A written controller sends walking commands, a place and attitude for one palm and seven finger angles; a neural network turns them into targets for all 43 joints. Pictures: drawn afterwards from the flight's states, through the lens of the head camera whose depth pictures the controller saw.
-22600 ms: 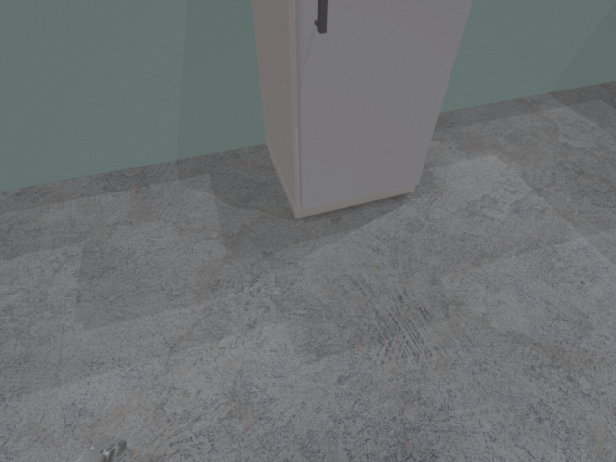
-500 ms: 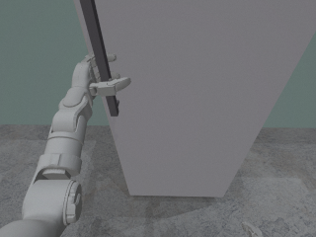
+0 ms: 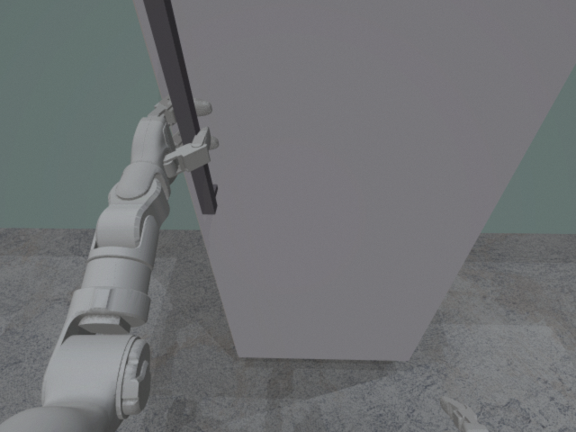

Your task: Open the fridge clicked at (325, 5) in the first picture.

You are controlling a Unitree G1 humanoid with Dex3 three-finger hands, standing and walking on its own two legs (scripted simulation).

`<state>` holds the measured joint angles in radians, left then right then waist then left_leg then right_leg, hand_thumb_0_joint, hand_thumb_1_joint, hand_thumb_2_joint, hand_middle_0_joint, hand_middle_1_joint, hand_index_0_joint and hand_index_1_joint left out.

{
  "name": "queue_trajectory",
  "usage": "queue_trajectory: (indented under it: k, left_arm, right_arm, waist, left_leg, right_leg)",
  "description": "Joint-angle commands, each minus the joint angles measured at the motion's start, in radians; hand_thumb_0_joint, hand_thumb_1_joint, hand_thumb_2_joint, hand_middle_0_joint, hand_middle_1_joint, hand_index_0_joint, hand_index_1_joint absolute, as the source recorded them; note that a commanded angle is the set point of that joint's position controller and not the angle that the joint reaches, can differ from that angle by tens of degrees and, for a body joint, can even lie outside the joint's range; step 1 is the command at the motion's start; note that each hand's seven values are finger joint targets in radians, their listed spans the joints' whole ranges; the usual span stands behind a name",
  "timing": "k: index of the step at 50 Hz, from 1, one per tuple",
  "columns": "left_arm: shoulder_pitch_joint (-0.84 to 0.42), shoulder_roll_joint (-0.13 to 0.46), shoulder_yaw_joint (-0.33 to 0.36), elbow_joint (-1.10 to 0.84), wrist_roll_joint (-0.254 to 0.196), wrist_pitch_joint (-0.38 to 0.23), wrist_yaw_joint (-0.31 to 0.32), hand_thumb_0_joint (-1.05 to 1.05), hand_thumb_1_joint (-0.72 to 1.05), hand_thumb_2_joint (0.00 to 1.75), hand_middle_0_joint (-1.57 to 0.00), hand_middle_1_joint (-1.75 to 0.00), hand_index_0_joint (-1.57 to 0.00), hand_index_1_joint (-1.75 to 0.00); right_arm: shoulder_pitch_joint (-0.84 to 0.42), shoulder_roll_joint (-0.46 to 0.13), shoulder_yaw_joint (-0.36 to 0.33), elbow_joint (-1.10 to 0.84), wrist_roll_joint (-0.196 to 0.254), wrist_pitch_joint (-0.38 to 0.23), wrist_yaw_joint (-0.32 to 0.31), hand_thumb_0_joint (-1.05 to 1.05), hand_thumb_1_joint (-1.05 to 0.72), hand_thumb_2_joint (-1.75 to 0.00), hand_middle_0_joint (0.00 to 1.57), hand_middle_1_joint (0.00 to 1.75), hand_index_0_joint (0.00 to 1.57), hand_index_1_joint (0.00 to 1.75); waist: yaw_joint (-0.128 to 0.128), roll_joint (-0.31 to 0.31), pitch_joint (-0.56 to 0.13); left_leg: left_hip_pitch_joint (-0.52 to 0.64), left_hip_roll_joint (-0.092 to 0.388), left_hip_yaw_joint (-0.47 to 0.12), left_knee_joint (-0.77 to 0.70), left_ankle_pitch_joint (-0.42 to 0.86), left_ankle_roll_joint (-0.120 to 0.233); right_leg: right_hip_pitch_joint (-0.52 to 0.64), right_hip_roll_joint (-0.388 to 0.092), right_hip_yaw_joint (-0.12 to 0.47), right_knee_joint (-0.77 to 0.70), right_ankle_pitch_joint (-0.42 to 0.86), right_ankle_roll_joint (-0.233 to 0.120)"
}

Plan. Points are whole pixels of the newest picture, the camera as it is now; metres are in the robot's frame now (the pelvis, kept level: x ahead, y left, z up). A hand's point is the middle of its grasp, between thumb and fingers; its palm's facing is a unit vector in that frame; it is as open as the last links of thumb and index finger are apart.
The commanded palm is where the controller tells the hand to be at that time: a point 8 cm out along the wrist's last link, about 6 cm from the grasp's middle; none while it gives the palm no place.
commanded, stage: grip the handle and tug to test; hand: left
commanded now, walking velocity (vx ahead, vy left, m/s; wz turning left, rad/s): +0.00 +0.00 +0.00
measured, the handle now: (190, 112) +0.47 +0.16 +0.24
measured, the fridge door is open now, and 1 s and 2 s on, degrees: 0 0 19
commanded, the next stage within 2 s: pull the door a little, standing still in 0.48 s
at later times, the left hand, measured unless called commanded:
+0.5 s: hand (203, 150) +0.42 +0.14 +0.21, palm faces +0.05 -1.00 +0.00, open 5.8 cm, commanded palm +0.37 +0.18 +0.21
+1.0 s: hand (202, 154) +0.41 +0.14 +0.21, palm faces +0.03 -1.00 -0.03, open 6.2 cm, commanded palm +0.33 +0.19 +0.21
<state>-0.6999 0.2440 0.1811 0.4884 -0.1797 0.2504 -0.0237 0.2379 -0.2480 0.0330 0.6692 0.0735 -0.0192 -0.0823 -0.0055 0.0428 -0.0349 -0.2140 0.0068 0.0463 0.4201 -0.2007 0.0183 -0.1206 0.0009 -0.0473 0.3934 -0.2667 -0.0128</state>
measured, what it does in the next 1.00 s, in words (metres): shifts its weight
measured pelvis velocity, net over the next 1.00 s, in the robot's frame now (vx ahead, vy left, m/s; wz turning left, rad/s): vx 0.05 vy -0.01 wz -0.06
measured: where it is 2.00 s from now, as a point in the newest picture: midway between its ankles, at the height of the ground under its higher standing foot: outside the picture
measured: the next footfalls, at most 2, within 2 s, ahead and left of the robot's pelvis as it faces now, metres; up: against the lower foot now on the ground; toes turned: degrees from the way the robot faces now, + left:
right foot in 1.56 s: +0.22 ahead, -0.10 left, +0.00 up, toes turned -5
left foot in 1.92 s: +0.06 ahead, +0.03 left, +0.00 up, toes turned +16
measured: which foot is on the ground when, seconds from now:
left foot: down 0.00-1.00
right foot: down 0.00-1.00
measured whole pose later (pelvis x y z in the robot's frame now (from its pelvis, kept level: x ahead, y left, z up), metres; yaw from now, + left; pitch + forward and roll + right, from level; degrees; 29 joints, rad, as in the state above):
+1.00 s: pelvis +0.05 -0.01 +0.00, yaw -3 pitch +2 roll +1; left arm -0.29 0.25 0.26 -0.09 -0.22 0.43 -0.05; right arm 0.17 -0.24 0.05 0.56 0.07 0.05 -0.04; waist -0.01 0.06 -0.09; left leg -0.14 0.02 0.08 0.38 -0.24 0.01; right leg -0.09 0.01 -0.01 0.38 -0.29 -0.02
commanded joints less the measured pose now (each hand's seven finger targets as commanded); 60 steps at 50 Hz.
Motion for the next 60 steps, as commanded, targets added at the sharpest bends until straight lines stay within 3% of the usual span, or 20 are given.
queue_trajectory:
  k: [1,7,10,12,15,16,18,20,22,27,29,30,31,32,35,39,40,48,55,60]
  left_arm:
    - [-0.497,0.138,0.008,-0.27,-0.013,-0.072,-0.028,0.0,0.9,0.9,-0.45,-1.4,-0.45,-1.4]
    - [-0.45,0.124,0.006,-0.32,-0.017,-0.059,-0.033,0.0,0.9,0.9,-0.45,-1.4,-0.45,-1.4]
    - [-0.379,0.156,0.038,-0.331,-0.019,-0.052,-0.036,0.0,0.9,0.9,-0.45,-1.4,-0.45,-1.4]
    - [-0.369,0.125,0.017,-0.356,-0.026,-0.04,-0.041,0.0,0.9,0.9,-0.45,-1.4,-0.45,-1.4]
    - [-0.287,0.16,0.053,-0.38,-0.027,-0.024,-0.043,0.0,0.9,0.9,-0.45,-1.4,-0.45,-1.4]
    - [-0.308,0.132,0.027,-0.429,-0.028,-0.023,-0.045,0.0,0.9,0.9,-0.45,-1.4,-0.45,-1.4]
    - [-0.262,0.105,0.013,-0.45,-0.03,-0.007,-0.045,0.0,0.9,0.9,-0.45,-1.4,-0.45,-1.4]
    - [-0.21,0.119,0.03,-0.464,-0.032,0.005,-0.042,0.0,0.9,0.9,-0.45,-1.4,-0.45,-1.4]
    - [-0.187,0.138,0.047,-0.532,-0.031,0.015,-0.043,0.0,0.9,0.9,-0.45,-1.4,-0.45,-1.4]
    - [-0.108,0.105,0.021,-0.64,-0.034,0.047,-0.047,0.0,0.9,0.9,-0.45,-1.4,-0.45,-1.4]
    - [-0.063,0.128,0.05,-0.671,-0.038,0.061,-0.048,0.0,0.9,0.9,-0.45,-1.4,-0.45,-1.4]
    - [-0.074,0.193,0.099,-0.623,-0.037,0.066,-0.046,0.0,0.9,0.9,-0.45,-1.4,-0.45,-1.4]
    - [-0.165,0.215,0.104,-0.605,-0.034,0.071,-0.047,0.0,0.9,0.9,-0.45,-1.4,-0.45,-1.4]
    - [-0.2,0.176,0.071,-0.593,-0.035,0.079,-0.051,0.0,0.9,0.9,-0.45,-1.4,-0.45,-1.4]
    - [-0.109,0.186,0.101,-0.614,-0.04,0.089,-0.049,0.0,0.9,0.9,-0.45,-1.4,-0.45,-1.4]
    - [-0.012,0.168,0.097,-0.69,-0.042,0.09,-0.052,0.0,0.9,0.9,-0.45,-1.4,-0.45,-1.4]
    - [0.034,0.179,0.107,-0.701,-0.044,0.086,-0.052,0.0,0.9,0.9,-0.45,-1.4,-0.45,-1.4]
    - [0.29,0.174,0.126,-0.931,-0.064,0.097,-0.076,0.0,0.9,0.9,-0.45,-1.4,-0.45,-1.4]
    - [0.689,0.17,0.169,-1.203,-0.101,0.137,-0.078,0.0,0.9,0.9,-0.45,-1.4,-0.45,-1.4]
    - [0.997,0.12,0.145,-1.479,-0.125,0.143,-0.083,0.0,0.9,0.9,-0.45,-1.4,-0.45,-1.4]
  right_arm:
    - [-0.1,-0.116,-0.037,-0.141,-0.005,-0.045,-0.008,0.0,-0.9,-0.9,0.2,0.3,0.2,0.3]
    - [-0.118,-0.109,-0.036,-0.157,-0.005,-0.041,-0.004,0.0,-0.9,-0.9,0.2,0.3,0.2,0.3]
    - [-0.125,-0.114,-0.037,-0.164,-0.006,-0.033,-0.002,0.0,-0.9,-0.9,0.2,0.3,0.2,0.3]
    - [-0.132,-0.109,-0.034,-0.171,-0.004,-0.031,0.0,0.0,-0.9,-0.9,0.2,0.3,0.2,0.3]
    - [-0.145,-0.114,-0.036,-0.184,-0.004,-0.023,0.001,0.0,-0.9,-0.9,0.2,0.3,0.2,0.3]
    - [-0.151,-0.109,-0.033,-0.189,-0.005,-0.022,0.003,0.0,-0.9,-0.9,0.2,0.3,0.2,0.3]
    - [-0.157,-0.104,-0.033,-0.195,-0.003,-0.023,0.006,0.0,-0.9,-0.9,0.2,0.3,0.2,0.3]
    - [-0.158,-0.111,-0.037,-0.2,-0.005,-0.018,0.007,0.0,-0.9,-0.9,0.2,0.3,0.2,0.3]
    - [-0.166,-0.107,-0.035,-0.208,-0.006,-0.015,0.01,0.0,-0.9,-0.9,0.2,0.3,0.2,0.3]
    - [-0.182,-0.103,-0.035,-0.225,-0.007,-0.01,0.018,0.0,-0.9,-0.9,0.2,0.3,0.2,0.3]
    - [-0.186,-0.102,-0.033,-0.227,-0.01,-0.008,0.02,0.0,-0.9,-0.9,0.2,0.3,0.2,0.3]
    - [-0.181,-0.111,-0.037,-0.216,-0.008,-0.001,0.016,0.0,-0.9,-0.9,0.2,0.3,0.2,0.3]
    - [-0.179,-0.114,-0.033,-0.204,-0.009,0.006,0.009,0.0,-0.9,-0.9,0.2,0.3,0.2,0.3]
    - [-0.181,-0.108,-0.031,-0.204,-0.008,0.005,0.006,0.0,-0.9,-0.9,0.2,0.3,0.2,0.3]
    - [-0.183,-0.107,-0.034,-0.214,-0.008,0.004,0.008,0.0,-0.9,-0.9,0.2,0.3,0.2,0.3]
    - [-0.198,-0.098,-0.03,-0.232,-0.01,0.01,0.017,0.0,-0.9,-0.9,0.2,0.3,0.2,0.3]
    - [-0.2,-0.101,-0.032,-0.239,-0.011,0.012,0.02,0.0,-0.9,-0.9,0.2,0.3,0.2,0.3]
    - [-0.235,-0.088,-0.022,-0.285,-0.01,0.013,0.037,0.0,-0.9,-0.9,0.2,0.3,0.2,0.3]
    - [-0.258,-0.081,-0.017,-0.322,-0.008,0.0,0.06,0.0,-0.9,-0.9,0.2,0.3,0.2,0.3]
    - [-0.258,-0.066,-0.013,-0.338,-0.011,-0.031,0.08,0.0,-0.9,-0.9,0.2,0.3,0.2,0.3]
  waist:
    - [-0.008,-0.047,-0.302]
    - [0.004,-0.04,-0.315]
    - [0.019,-0.056,-0.318]
    - [0.013,-0.057,-0.31]
    - [0.034,-0.071,-0.313]
    - [0.027,-0.035,-0.323]
    - [0.027,-0.045,-0.316]
    - [0.036,-0.076,-0.32]
    - [0.043,-0.06,-0.345]
    - [0.047,-0.042,-0.36]
    - [0.055,-0.05,-0.361]
    - [0.054,-0.089,-0.34]
    - [0.039,-0.081,-0.325]
    - [0.03,-0.059,-0.311]
    - [0.054,-0.056,-0.349]
    - [0.064,-0.045,-0.372]
    - [0.072,-0.067,-0.367]
    - [0.092,-0.043,-0.353]
    - [0.115,-0.033,-0.333]
    - [0.112,-0.003,-0.283]
  left_leg:
    - [0.249,0.004,-0.051,0.005,0.314,0.026]
    - [0.254,0.0,-0.045,0.007,0.331,0.026]
    - [0.246,0.001,-0.042,0.006,0.355,0.025]
    - [0.249,0.0,-0.041,0.005,0.357,0.026]
    - [0.24,0.002,-0.033,0.003,0.376,0.026]
    - [0.249,0.0,-0.033,0.003,0.397,0.025]
    - [0.267,0.004,-0.036,0.011,0.42,0.023]
    - [0.262,0.005,-0.033,0.011,0.43,0.024]
    - [0.268,0.004,-0.031,0.013,0.472,0.023]
    - [0.291,0.008,-0.028,0.029,0.578,0.024]
    - [0.286,0.005,-0.025,0.03,0.592,0.023]
    - [0.266,0.004,-0.017,0.029,0.56,0.024]
    - [0.251,-0.001,-0.014,0.02,0.529,0.026]
    - [0.254,-0.003,-0.015,0.022,0.518,0.026]
    - [0.27,-0.003,-0.017,0.035,0.579,0.025]
    - [0.275,0.001,-0.021,0.03,0.613,0.021]
    - [0.266,0.004,-0.019,0.031,0.623,0.023]
    - [0.25,0.01,-0.019,0.02,0.636,0.022]
    - [0.201,0.014,-0.026,0.04,0.648,0.014]
    - [0.177,0.017,-0.035,0.066,0.683,0.01]
  right_leg:
    - [-0.03,0.02,0.008,-0.033,0.375,-0.013]
    - [-0.012,0.019,0.008,-0.029,0.406,-0.012]
    - [0.016,0.019,0.006,-0.026,0.429,-0.014]
    - [0.01,0.018,0.006,-0.025,0.444,-0.011]
    - [0.038,0.017,0.005,-0.022,0.467,-0.01]
    - [0.04,0.013,0.006,-0.017,0.488,-0.012]
    - [0.024,0.018,0.002,-0.013,0.498,-0.011]
    - [0.044,0.018,0.0,-0.013,0.513,-0.009]
    - [0.066,0.015,0.003,-0.001,0.563,-0.01]
    - [0.078,0.012,0.003,0.015,0.647,-0.005]
    - [0.091,0.011,0.002,0.019,0.677,-0.004]
    - [0.097,0.012,0.005,0.01,0.684,-0.001]
    - [0.092,0.009,0.009,0.005,0.676,-0.001]
    - [0.072,0.012,0.008,0.004,0.655,-0.003]
    - [0.097,0.009,0.006,0.015,0.695,-0.003]
    - [0.117,0.006,0.003,0.028,0.72,-0.002]
    - [0.128,0.005,0.002,0.028,0.73,-0.001]
    - [0.135,0.003,-0.001,0.037,0.74,0.001]
    - [0.133,0.0,-0.017,0.067,0.757,0.009]
    - [0.087,-0.004,-0.039,0.085,0.771,0.022]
